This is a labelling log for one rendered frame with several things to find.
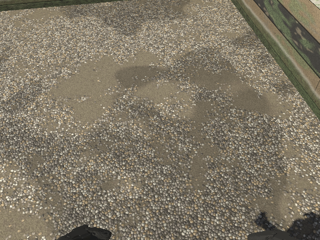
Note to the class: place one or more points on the right robot hand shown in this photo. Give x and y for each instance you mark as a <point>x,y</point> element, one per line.
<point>275,234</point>

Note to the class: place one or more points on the left robot hand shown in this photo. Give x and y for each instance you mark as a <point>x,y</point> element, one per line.
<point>85,232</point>

